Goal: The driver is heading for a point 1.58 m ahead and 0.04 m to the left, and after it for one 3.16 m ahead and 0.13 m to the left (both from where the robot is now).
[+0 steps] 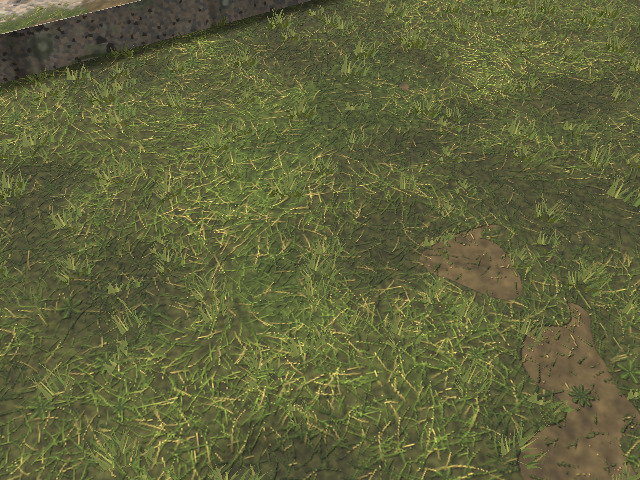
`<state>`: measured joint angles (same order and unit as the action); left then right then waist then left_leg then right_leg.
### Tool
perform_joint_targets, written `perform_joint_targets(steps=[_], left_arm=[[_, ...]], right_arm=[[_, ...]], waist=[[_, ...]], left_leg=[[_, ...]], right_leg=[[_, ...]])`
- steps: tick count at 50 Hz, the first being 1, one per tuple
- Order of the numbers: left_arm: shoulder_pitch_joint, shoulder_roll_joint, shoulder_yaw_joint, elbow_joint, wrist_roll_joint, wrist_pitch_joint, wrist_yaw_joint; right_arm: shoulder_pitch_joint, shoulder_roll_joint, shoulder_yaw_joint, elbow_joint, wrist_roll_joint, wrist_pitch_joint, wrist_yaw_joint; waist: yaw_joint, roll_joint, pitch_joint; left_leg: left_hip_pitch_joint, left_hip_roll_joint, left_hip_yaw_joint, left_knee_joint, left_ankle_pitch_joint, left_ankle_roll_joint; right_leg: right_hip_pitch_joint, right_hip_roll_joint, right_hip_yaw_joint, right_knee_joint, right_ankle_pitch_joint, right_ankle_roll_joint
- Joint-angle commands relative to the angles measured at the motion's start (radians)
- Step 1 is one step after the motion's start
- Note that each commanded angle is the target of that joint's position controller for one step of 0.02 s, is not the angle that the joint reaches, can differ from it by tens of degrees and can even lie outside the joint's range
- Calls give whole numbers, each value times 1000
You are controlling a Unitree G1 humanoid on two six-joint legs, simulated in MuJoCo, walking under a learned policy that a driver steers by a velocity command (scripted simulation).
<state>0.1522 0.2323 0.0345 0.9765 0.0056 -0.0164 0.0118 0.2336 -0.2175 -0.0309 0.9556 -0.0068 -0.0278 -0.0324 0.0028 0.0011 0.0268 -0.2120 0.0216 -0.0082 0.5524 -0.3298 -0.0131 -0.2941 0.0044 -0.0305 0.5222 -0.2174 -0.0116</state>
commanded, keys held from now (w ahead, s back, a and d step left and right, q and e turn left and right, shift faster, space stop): no key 0.66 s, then w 0.34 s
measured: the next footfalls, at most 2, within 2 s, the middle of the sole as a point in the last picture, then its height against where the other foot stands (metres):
left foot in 1.38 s outside the picture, level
right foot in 1.96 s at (385, 363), level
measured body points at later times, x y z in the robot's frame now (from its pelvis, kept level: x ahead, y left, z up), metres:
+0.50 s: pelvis +0.02 +0.00 +0.00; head +0.03 +0.00 +0.45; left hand +0.10 +0.26 -0.14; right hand +0.06 -0.25 -0.15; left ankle -0.02 +0.13 -0.73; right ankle +0.04 -0.11 -0.73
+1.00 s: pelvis +0.08 -0.03 +0.00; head +0.08 -0.04 +0.45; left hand +0.09 +0.23 -0.15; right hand +0.07 -0.28 -0.16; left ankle -0.02 +0.12 -0.68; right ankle +0.05 -0.11 -0.73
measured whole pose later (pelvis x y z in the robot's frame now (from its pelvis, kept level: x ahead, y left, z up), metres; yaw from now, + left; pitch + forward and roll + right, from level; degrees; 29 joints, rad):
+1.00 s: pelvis +0.08 -0.03 +0.00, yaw -1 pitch +0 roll +0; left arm 0.28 0.22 0.05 1.12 -0.02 -0.11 -0.01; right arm 0.37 -0.23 -0.05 1.04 0.04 -0.08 -0.02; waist 0.02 0.03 -0.01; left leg -0.30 0.02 -0.04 0.98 -0.46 0.03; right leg -0.22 0.03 -0.06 0.57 -0.36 -0.05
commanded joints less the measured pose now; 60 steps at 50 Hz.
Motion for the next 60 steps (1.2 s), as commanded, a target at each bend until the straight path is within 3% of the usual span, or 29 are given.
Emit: perform_joint_targets(steps=[1,14,33,35,36,38,39,41,42,43,45,46,47,48,49,50,51,53,54,57,60], left_arm=[[-21,95,17,-26,-5,-6,5],[-43,107,19,45,-9,19,19],[-34,89,16,111,-7,25,25],[-4,91,19,127,-15,27,26],[0,98,23,126,-20,26,27],[-19,90,23,107,-22,4,23],[-29,77,21,98,-25,-13,18],[-62,38,16,76,-31,-46,1],[-67,33,14,68,-34,-58,-7],[-47,31,14,69,-37,-67,-14],[81,36,21,112,-45,-78,-18],[192,70,36,155,-39,-78,-16],[336,172,68,191,-36,-82,-14],[447,230,75,202,-28,-91,-26],[367,152,45,182,-12,-104,-27],[297,108,31,152,-13,-112,-29],[256,95,22,134,-14,-113,-33],[244,55,3,124,-9,-100,-34],[265,49,-2,126,-7,-92,-28],[287,90,-1,115,-3,-79,-4],[300,124,5,99,-3,-74,9]], right_arm=[[35,-125,-26,-24,3,-6,-3],[31,-106,-21,24,2,9,-4],[74,-80,-7,86,0,10,-13],[105,-87,-12,101,9,13,-15],[97,-103,-17,92,13,14,-18],[114,-112,-22,80,22,0,-19],[146,-121,-26,85,28,-13,-16],[201,-166,-45,99,35,-32,-9],[185,-172,-49,92,34,-39,-6],[157,-163,-46,80,33,-45,-2],[74,-146,-41,48,39,-47,8],[26,-142,-40,24,38,-49,10],[-9,-87,-26,-13,38,-62,12],[-26,-68,-22,-48,37,-82,7],[-34,-98,-32,-52,54,-93,13],[-15,-87,-29,-41,62,-98,23],[-13,-86,-31,-36,54,-101,27],[-39,-104,-48,-43,38,-96,33],[-41,-92,-48,-45,37,-89,39],[-145,-50,-34,-90,30,-72,45],[-290,-30,-16,-145,32,-73,52]], waist=[[-8,-2,-68],[-2,7,-42],[1,1,4],[1,12,3],[1,24,39],[-12,35,114],[-23,58,129],[-39,166,131],[-30,182,148],[-9,171,152],[68,141,133],[109,91,100],[149,-136,52],[172,-301,-15],[113,-162,16],[77,-104,43],[54,-61,52],[35,-61,61],[32,-76,56],[39,-62,81],[68,-76,109]], left_leg=[[-32,38,-36,-88,246,32],[-17,22,-13,-103,268,29],[-39,11,4,-152,131,23],[-54,-5,11,-156,-138,47],[-87,3,-9,-161,-289,70],[-125,49,-84,-192,-444,115],[-102,92,-148,-218,-466,142],[-14,232,-349,-325,-506,218],[-27,285,-419,-353,-474,244],[-46,294,-417,-344,-422,244],[-144,209,-272,-257,-290,181],[-227,138,-174,-136,-123,140],[-393,-6,18,201,37,62],[-559,-72,18,518,-174,31],[-650,-20,-79,689,-190,56],[-683,21,-90,740,-105,82],[-690,59,-74,722,-17,96],[-625,103,-42,619,93,92],[-599,106,-23,578,114,80],[-584,99,20,403,199,35],[-471,55,64,157,324,22]], right_leg=[[112,-46,49,-31,246,-41],[134,-50,52,-27,259,-37],[119,-42,50,-74,133,-25],[97,-8,21,-56,-182,-35],[46,2,17,-44,-350,-45],[-55,-9,37,-22,-458,-62],[-100,-9,32,18,-417,-60],[-192,15,-37,184,-238,-45],[-201,-7,-21,231,-200,-59],[-179,-19,-12,216,-211,-76],[52,3,-36,17,-195,-95],[220,-7,12,-40,-129,-97],[390,-164,314,-178,-222,-177],[510,-367,714,-332,-200,-293],[490,-397,724,-321,-171,-291],[459,-365,604,-310,-120,-260],[431,-327,492,-318,-66,-230],[362,-256,316,-343,108,-177],[348,-233,263,-353,170,-169],[289,-212,175,-392,275,-177],[201,-186,110,-433,249,-168]])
